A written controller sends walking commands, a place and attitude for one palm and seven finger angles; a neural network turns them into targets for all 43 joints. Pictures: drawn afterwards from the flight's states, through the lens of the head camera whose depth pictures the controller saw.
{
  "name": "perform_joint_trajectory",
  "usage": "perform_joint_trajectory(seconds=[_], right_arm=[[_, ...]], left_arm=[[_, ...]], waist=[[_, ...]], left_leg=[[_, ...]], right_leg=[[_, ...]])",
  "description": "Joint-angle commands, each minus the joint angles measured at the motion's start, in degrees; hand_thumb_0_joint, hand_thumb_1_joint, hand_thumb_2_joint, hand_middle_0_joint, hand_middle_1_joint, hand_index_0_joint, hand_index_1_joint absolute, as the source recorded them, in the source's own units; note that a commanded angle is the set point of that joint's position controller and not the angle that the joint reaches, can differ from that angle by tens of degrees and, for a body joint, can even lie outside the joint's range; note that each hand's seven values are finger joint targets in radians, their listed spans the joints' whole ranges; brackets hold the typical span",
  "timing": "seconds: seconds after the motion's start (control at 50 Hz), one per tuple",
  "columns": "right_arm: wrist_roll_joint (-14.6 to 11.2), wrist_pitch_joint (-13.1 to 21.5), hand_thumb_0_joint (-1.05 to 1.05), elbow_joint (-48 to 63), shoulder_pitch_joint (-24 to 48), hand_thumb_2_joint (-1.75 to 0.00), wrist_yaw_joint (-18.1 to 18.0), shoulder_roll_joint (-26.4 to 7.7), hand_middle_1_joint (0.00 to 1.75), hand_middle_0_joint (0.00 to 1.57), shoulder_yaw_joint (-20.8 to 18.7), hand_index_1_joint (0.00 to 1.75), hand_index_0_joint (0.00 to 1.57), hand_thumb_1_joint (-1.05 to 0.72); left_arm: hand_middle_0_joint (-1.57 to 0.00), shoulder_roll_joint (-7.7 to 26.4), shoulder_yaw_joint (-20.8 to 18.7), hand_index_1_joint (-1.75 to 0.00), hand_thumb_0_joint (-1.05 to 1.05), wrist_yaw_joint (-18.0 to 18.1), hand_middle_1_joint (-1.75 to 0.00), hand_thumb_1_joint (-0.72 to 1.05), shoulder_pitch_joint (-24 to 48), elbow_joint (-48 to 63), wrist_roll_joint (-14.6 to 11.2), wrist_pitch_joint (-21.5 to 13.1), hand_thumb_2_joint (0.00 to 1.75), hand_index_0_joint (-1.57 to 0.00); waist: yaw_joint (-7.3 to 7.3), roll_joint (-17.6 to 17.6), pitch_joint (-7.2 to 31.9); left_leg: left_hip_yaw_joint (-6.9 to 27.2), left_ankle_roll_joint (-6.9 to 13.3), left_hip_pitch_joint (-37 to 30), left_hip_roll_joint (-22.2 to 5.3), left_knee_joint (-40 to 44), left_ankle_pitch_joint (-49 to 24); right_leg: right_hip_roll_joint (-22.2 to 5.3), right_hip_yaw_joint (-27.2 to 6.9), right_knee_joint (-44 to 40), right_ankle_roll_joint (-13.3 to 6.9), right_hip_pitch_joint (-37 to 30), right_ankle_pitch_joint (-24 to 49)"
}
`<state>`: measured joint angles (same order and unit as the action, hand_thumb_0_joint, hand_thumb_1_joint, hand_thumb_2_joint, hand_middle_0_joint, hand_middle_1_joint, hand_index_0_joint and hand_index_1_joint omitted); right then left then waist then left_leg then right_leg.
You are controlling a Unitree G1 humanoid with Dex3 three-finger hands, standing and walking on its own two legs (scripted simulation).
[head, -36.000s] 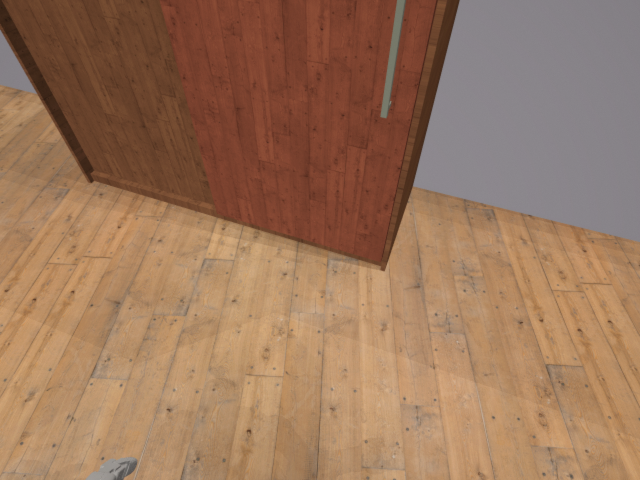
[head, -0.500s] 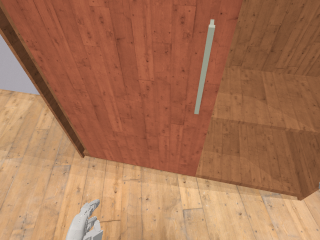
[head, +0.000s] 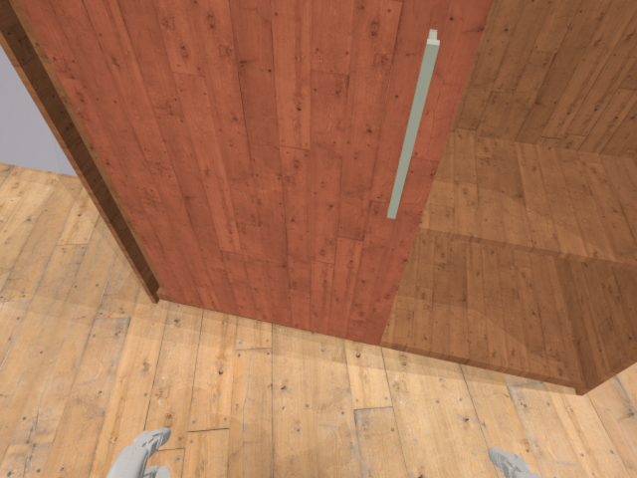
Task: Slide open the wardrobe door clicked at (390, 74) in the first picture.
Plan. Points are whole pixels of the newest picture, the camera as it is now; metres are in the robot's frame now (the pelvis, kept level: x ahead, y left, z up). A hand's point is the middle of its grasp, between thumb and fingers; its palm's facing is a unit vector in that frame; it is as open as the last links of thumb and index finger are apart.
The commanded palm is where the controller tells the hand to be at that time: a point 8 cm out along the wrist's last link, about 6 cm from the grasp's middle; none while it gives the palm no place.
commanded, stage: let the arm hang, fingers relaxed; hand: right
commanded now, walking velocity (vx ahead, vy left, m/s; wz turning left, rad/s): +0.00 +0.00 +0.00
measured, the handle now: (409, 138) +0.61 -0.09 +0.10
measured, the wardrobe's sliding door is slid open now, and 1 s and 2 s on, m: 0.63 0.63 0.63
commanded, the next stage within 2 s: look to check the result in 0.88 s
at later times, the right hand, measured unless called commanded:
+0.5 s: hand out of the picture -0.02 -0.19 -0.16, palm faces +0.00 +0.98 -0.21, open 7.3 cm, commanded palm none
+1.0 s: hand out of the picture +0.03 -0.18 -0.16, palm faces -0.01 +0.98 -0.19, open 7.4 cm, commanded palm none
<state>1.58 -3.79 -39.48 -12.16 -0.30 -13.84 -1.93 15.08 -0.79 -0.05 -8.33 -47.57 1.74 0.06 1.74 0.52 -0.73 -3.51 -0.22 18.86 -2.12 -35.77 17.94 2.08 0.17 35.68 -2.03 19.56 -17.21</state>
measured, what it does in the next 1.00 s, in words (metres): stands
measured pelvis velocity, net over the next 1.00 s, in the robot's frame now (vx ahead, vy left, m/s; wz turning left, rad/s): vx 0.01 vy -0.01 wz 0.02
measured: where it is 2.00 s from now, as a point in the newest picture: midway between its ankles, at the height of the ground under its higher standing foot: outside the picture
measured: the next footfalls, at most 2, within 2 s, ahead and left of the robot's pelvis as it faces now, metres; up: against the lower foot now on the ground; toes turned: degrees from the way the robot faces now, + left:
none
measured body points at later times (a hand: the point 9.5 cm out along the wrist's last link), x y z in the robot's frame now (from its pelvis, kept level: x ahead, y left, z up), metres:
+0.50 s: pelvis -0.01 -0.01 +0.01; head +0.02 -0.01 +0.46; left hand -0.03 +0.20 -0.15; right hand -0.02 -0.24 -0.14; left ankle +0.01 +0.12 -0.73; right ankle +0.02 -0.10 -0.73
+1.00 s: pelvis +0.01 -0.01 +0.02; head +0.03 -0.01 +0.47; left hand +0.02 +0.22 -0.14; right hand +0.03 -0.23 -0.14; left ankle +0.01 +0.12 -0.73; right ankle +0.02 -0.10 -0.73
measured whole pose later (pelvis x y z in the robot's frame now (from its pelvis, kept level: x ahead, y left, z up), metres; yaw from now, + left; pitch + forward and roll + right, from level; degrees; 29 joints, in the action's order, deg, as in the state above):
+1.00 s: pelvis +0.01 -0.01 +0.02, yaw +1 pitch -1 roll +0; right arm 0.5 0.0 -65.4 -12.7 -1.6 -9.0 -0.2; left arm 9.2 0.0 1.9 -13.2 -64.3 1.2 -0.1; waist 0.6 0.1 -2.9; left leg -2.5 -0.8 9.9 -1.6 -23.1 12.5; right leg 1.9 1.1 23.5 -2.3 10.4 -12.6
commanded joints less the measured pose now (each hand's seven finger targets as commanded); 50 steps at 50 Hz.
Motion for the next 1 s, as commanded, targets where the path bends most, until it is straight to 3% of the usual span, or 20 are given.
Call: perform_joint_trajectory(seconds=[0.0,0.06,0.1,0.2,0.26,0.34,0.6,0.64,0.74,0.98], right_arm=[[-0.25,2.86,0.0,-4.21,-0.58,-0.9,-0.43,-7.05,0.3,0.2,-0.79,0.3,0.2,-0.9],[-0.41,3.3,0.0,-10.81,-2.86,-0.9,-0.51,-4.96,0.3,0.2,-0.96,0.3,0.2,-0.9],[-0.51,3.46,0.0,-13.25,-3.22,-0.9,-0.66,-4.23,0.3,0.2,-0.94,0.3,0.2,-0.9],[-0.7,3.64,0.0,-18.03,-3.97,-0.9,-0.78,-3.08,0.3,0.2,-0.19,0.3,0.2,-0.9],[-0.78,3.68,0.0,-20.16,-4.98,-0.9,-0.89,-2.39,0.3,0.2,0.04,0.3,0.2,-0.9],[-0.82,3.88,0.0,-22.25,-6.24,-0.9,-1.13,-1.49,0.3,0.2,0.24,0.3,0.2,-0.9],[-0.71,4.27,0.0,-23.62,-5.7,-0.9,-1.63,0.47,0.3,0.2,0.32,0.3,0.2,-0.9],[-0.76,4.29,0.0,-23.73,-5.37,-0.9,-1.61,0.45,0.3,0.2,0.3,0.3,0.2,-0.9],[-0.87,4.66,0.0,-23.79,-4.74,-0.9,-1.55,-0.18,0.3,0.2,0.34,0.3,0.2,-0.9],[-0.93,4.74,0.0,-24.3,-3.87,-0.9,-1.62,-1.11,0.3,0.2,0.47,0.3,0.2,-0.9]], left_arm=[[-0.2,4.96,-0.93,-0.3,0.0,0.96,-0.3,0.9,-0.96,0.77,0.21,-0.15,0.9,-0.2],[-0.2,3.13,-0.83,-0.3,0.0,1.48,-0.3,0.9,-2.89,-2.75,0.12,0.1,0.9,-0.2],[-0.2,2.07,-1.05,-0.3,0.0,1.68,-0.3,0.9,-5.22,-4.37,0.09,0.47,0.9,-0.2],[-0.2,0.77,-1.29,-0.3,0.0,1.84,-0.3,0.9,-10.12,-8.22,-0.16,0.86,0.9,-0.2],[-0.2,0.34,-1.27,-0.3,0.0,1.95,-0.3,0.9,-11.92,-9.9,-0.21,0.68,0.9,-0.2],[-0.2,-0.48,-1.11,-0.3,0.0,2.05,-0.3,0.9,-12.68,-11.51,-0.33,0.29,0.9,-0.2],[-0.2,-2.08,-0.73,-0.3,0.0,2.16,-0.3,0.9,-10.81,-14.03,-0.4,-0.39,0.9,-0.2],[-0.2,-1.94,-0.71,-0.3,0.0,2.22,-0.3,0.9,-10.53,-14.13,-0.37,-0.46,0.9,-0.2],[-0.2,-1.21,-0.61,-0.3,0.0,2.25,-0.3,0.9,-9.47,-14.21,-0.51,-0.79,0.9,-0.2],[-0.2,-0.25,-0.21,-0.3,0.0,2.34,-0.3,0.9,-7.96,-15.3,-0.75,-0.81,0.9,-0.2]], waist=[[-1.86,4.24,2.52],[-1.92,7.84,2.38],[-1.49,7.51,2.61],[-0.92,1.08,-0.81],[-1.0,0.59,-1.55],[-1.4,-1.11,-1.54],[-1.56,0.16,-3.42],[-1.58,1.56,-3.29],[-1.47,0.74,-0.92],[-1.52,-0.16,-1.44]], left_leg=[[6.3,2.8,-6.87,-3.83,8.92,-4.19],[7.07,3.42,-7.18,-3.98,12.59,0.44],[7.12,3.57,-7.03,-4.16,14.44,1.7],[6.88,3.52,-4.23,-3.94,16.73,5.52],[6.31,3.18,-4.27,-3.56,16.37,5.25],[5.61,2.71,-5.82,-3.24,15.57,2.22],[4.94,1.86,-6.25,-3.5,15.11,-3.91],[5.11,1.79,-7.18,-3.36,15.1,-4.76],[5.35,1.66,-8.7,-3.88,15.46,-8.17],[5.21,1.33,-9.78,-4.14,16.62,-10.25]], right_leg=[[-6.68,-8.39,-11.09,-1.34,1.52,7.58],[-5.67,-7.18,-12.2,-0.98,1.02,0.01],[-5.62,-6.89,-11.92,-0.96,0.31,-1.61],[-6.07,-7.14,-13.29,-1.07,0.04,-3.78],[-6.38,-7.62,-14.5,-1.32,0.28,-3.83],[-6.97,-7.74,-15.97,-1.46,0.19,-2.25],[-7.07,-6.59,-17.16,-1.06,-2.35,4.01],[-7.28,-6.76,-17.63,-1.09,-2.21,4.35],[-7.29,-5.96,-16.66,-0.78,-5.42,9.64],[-7.63,-5.53,-16.79,-0.54,-8.27,13.92]])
